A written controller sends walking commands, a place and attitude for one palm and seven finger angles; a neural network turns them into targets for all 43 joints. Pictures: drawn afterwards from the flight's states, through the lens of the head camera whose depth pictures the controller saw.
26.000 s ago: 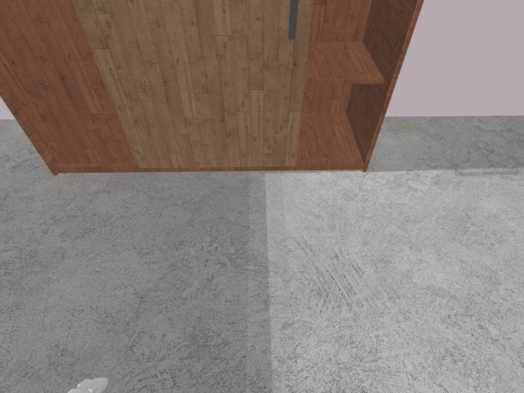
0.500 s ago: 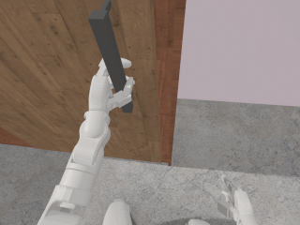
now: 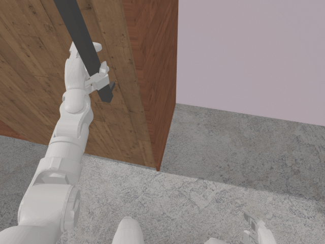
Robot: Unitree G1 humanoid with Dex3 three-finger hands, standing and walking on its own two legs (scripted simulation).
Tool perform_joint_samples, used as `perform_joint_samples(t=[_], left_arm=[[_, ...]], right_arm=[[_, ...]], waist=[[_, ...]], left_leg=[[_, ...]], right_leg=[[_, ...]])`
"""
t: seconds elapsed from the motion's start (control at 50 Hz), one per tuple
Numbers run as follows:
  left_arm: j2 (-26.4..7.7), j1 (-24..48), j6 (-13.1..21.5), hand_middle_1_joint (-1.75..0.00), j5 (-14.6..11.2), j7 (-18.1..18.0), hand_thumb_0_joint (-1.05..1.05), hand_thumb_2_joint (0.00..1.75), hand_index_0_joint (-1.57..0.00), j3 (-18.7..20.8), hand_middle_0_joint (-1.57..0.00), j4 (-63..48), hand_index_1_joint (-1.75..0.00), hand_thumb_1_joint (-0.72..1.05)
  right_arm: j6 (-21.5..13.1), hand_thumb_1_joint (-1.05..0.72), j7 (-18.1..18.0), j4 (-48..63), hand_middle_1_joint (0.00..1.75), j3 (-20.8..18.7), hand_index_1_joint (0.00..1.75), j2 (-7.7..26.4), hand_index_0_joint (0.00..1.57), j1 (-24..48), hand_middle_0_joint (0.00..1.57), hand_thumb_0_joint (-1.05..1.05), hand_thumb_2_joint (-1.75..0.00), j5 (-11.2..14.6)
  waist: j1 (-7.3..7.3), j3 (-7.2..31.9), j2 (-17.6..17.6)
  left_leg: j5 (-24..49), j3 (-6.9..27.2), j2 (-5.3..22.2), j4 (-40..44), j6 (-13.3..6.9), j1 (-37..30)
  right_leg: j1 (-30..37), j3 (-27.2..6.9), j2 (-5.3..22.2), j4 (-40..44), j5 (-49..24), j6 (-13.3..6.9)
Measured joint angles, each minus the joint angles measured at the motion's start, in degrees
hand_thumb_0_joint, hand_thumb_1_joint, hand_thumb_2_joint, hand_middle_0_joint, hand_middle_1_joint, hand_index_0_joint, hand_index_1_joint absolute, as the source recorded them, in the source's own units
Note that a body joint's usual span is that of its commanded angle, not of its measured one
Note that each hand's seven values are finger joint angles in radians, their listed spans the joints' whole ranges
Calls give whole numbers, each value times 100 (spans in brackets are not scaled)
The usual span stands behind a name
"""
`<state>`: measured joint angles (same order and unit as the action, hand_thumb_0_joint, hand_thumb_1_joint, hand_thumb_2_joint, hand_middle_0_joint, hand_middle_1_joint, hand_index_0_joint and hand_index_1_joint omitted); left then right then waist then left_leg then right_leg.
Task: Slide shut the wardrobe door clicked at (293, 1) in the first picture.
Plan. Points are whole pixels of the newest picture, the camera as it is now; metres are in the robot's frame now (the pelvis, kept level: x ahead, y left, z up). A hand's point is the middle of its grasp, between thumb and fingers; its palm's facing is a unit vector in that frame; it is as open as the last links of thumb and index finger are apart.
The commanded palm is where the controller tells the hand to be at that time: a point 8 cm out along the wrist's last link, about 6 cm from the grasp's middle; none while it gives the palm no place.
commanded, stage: step sideways, sliding the door along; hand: left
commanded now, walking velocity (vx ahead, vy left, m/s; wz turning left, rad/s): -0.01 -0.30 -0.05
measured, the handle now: (94, 53) +0.48 +0.24 +0.16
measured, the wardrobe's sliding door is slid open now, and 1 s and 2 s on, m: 0.00 0.00 0.00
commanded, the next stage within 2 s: stop walking and hold the door there in 0.18 s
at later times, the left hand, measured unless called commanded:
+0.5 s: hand (102, 74) +0.44 +0.22 +0.13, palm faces +0.52 -0.79 -0.31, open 6.9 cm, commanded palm +0.40 +0.24 +0.13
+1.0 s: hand (103, 74) +0.44 +0.22 +0.13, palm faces +0.51 -0.82 -0.26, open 6.5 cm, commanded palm +0.40 +0.24 +0.13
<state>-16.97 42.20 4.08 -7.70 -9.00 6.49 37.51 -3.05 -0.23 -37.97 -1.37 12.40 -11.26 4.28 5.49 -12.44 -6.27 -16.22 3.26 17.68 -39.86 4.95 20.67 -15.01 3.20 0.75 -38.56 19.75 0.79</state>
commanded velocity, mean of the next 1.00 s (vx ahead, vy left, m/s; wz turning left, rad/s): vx -0.09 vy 0.03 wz -0.01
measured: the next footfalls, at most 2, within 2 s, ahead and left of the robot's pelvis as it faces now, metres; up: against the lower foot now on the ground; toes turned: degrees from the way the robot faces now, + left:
left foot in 0.14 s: +0.08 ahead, +0.12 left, +0.00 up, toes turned +10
right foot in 0.36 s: +0.12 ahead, -0.21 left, +0.00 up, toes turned -5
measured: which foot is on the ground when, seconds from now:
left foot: up 0.00-0.12, down 0.14-0.36, up 0.38-0.58, down 0.60-1.00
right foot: down 0.00-0.14, up 0.16-0.34, down 0.36-1.00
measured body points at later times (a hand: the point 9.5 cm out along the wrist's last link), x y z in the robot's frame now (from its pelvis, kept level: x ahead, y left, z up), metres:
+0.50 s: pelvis +0.08 -0.10 +0.02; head +0.16 -0.13 +0.46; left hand +0.41 +0.26 +0.15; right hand +0.27 -0.35 -0.10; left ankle +0.05 +0.04 -0.68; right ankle +0.10 -0.21 -0.71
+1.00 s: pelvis +0.09 -0.09 +0.03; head +0.10 -0.10 +0.48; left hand +0.41 +0.26 +0.15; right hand +0.19 -0.36 -0.08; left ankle +0.10 +0.01 -0.71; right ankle +0.08 -0.21 -0.71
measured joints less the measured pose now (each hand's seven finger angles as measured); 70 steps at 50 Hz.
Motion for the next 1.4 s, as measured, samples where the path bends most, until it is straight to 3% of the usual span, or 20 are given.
perform_joint_samples(t=[0.04, 0.08, 0.12, 0.14, 0.16, 0.22, 0.3, 0.32, 0.36, 0.38, 0.42, 0.46, 0.5, 0.56, 0.6, 0.68, 0.78, 0.88, 1.16, 1.4], left_arm=[[-6, -89, 88, -138, -27, -41, 1, 82, -15, 223, -40, 87, -140, 67], [8, -208, 107, -136, -47, -115, 1, 83, -16, 293, -40, 15, -140, 66], [-1, -377, 101, -136, -52, -155, 1, 83, -16, 301, -40, -204, -140, 65], [-18, -478, 97, -136, -82, -144, 1, 84, -17, 307, -41, -364, -140, 65], [-88, -531, 92, -136, -120, -113, 2, 84, -17, 322, -41, -511, -140, 65], [-185, -645, 96, -137, -149, -80, 3, 83, -16, 415, -42, -723, -140, 66], [-186, -852, -51, -135, -215, -149, 3, 84, -12, 607, -41, -1034, -140, 65], [-269, -980, 47, -134, -119, -1, 2, 84, -12, 796, -41, -1032, -140, 64], [-635, -1305, 243, -134, 174, 207, -3, 83, -14, 1076, -42, -987, -140, 59], [-756, -1467, 326, -134, 290, 250, -6, 82, -16, 1243, -43, -955, -140, 57], [-872, -1765, 480, -135, 376, 279, -10, 81, -20, 1490, -43, -828, -140, 55], [-857, -1949, 492, -136, 407, 253, -12, 79, -25, 1617, -44, -746, -140, 54], [-793, -2060, 535, -135, 430, 245, -12, 79, -28, 1719, -44, -655, -140, 53], [-735, -2177, 539, -135, 494, 204, -12, 80, -31, 1737, -43, -642, -140, 53], [-706, -2229, 482, -136, 498, 176, -11, 80, -32, 1659, -44, -740, -140, 53], [-777, -2356, 406, -137, 467, 96, -8, 80, -31, 1521, -43, -855, -140, 55], [-955, -2581, 327, -137, 415, 59, -8, 77, -29, 1587, -42, -854, -140, 57], [-969, -2696, 364, -135, 380, 50, -8, 76, -29, 1728, -41, -648, -140, 57], [-981, -2808, 584, -136, 450, 84, -8, 74, -36, 1638, -41, -195, -140, 58], [-869, -2425, 760, -137, 518, 93, -8, 71, -40, 1405, -41, -16, -140, 59]], right_arm=[[42, -90, -51, -238, 30, -41, 30, 80, 20, 142, 20, 1, -90, -6], [50, -90, -149, -409, 30, -87, 30, 124, 20, 192, 20, 1, -90, -42], [58, -91, -215, -406, 30, -91, 30, 185, 20, 150, 20, 1, -90, -82], [66, -91, -218, -316, 30, -122, 30, 246, 20, 101, 20, 1, -90, -116], [73, -91, -193, -264, 30, -189, 30, 227, 20, 126, 20, 1, -90, -135], [61, -91, -15, -138, 30, -281, 30, 151, 20, 129, 19, 1, -90, -118], [-165, -91, 34, 42, 30, -251, 30, 154, 20, 62, 19, 1, -90, -98], [-201, -91, 26, 23, 30, -176, 30, 152, 20, 121, 19, 1, -90, -109], [-178, -90, -24, 90, 30, -47, 30, 127, 20, 223, 20, 1, -90, -92], [-180, -90, -63, 89, 30, -24, 30, 163, 20, 334, 20, 1, -90, -90], [-188, -90, -148, 48, 30, -60, 30, 254, 20, 519, 20, 1, -90, -69], [-231, -90, -232, -6, 30, -86, 30, 361, 20, 597, 20, 1, -90, -61], [-251, -91, -314, -62, 30, -63, 30, 451, 20, 620, 20, 1, -90, -81], [-186, -91, -393, -58, 30, -45, 30, 535, 20, 563, 20, 1, -90, -105], [-131, -91, -410, -26, 30, -78, 30, 570, 20, 478, 19, 1, -90, -107], [-38, -91, -370, 41, 30, -52, 30, 419, 20, 319, 19, 1, -90, -119], [-139, -90, -342, 207, 30, 142, 30, 211, 20, 72, 19, 1, -90, -202], [-107, -90, -397, 10, 30, 261, 30, 146, 21, -99, 20, 0, -90, -222], [-16, -90, -589, -385, 30, 100, 30, 366, 21, -441, 20, 1, -90, -221], [240, -90, -511, -180, 30, -17, 30, 490, 21, -159, 20, 1, -90, -248]], waist=[[-137, -2, -41], [-113, 18, 147], [-99, 39, 307], [-86, 61, 251], [-52, -28, 308], [42, -185, 442], [113, -283, 328], [116, -250, 355], [4, -117, 447], [-111, -107, 358], [-287, -29, 242], [-333, 70, 248], [-378, 183, 298], [-430, 344, 355], [-421, 431, 325], [-298, 605, 612], [-358, 796, 745], [-461, 970, 553], [-557, 1375, 562], [-589, 1220, 403]], left_leg=[[-746, 111, -342, -944, -180, 259], [-1414, -222, -837, -1442, -305, 301], [-701, -740, -1165, -250, -365, -92], [224, -866, -1126, 380, -426, -318], [382, -891, -1077, 451, -373, -396], [36, -864, -936, 544, -197, -618], [-24, -711, -697, 761, 64, -880], [-74, -738, -647, 734, 136, -913], [-304, -767, -582, 386, 176, -818], [-447, -670, -532, 104, 62, -714], [-1001, -422, -812, -653, -99, -399], [-1405, -398, -1243, -1056, -199, -193], [-1446, -529, -1551, -757, -267, -163], [-715, -748, -1770, 325, -303, -359], [330, -896, -1704, 1005, -388, -599], [172, -1122, -1688, 1096, -668, -772], [137, -1271, -1633, 1138, -638, -819], [129, -1254, -1420, 1132, -556, -753], [344, -1374, -1484, 1563, -634, -891], [377, -1303, -1559, 1302, -740, -534]], right_leg=[[10, 124, 14, -119, 183, 8], [45, 91, 133, -41, 218, -43], [4, 64, 185, -91, 110, -109], [-164, 72, 91, -397, -9, -89], [-349, -32, 29, -861, 198, -46], [-702, -216, -90, -1637, 628, 1], [-528, -105, -28, -726, 161, 7], [-453, -110, -7, -373, -95, 37], [-242, -83, 49, 270, -785, 25], [-232, -28, -18, 195, -580, -39], [-299, -30, -47, 86, -258, -138], [-308, -129, 27, 203, -244, -155], [-267, -190, 106, 407, -355, -135], [-171, -191, 135, 625, -446, -117], [-99, -148, 41, 638, -430, -93], [-50, -325, 17, 641, -408, -73], [85, -225, 90, 673, -347, -87], [207, -183, -117, 1105, -553, -136], [323, -294, -91, 1564, -827, -57], [134, -225, 11, 1573, -993, 75]])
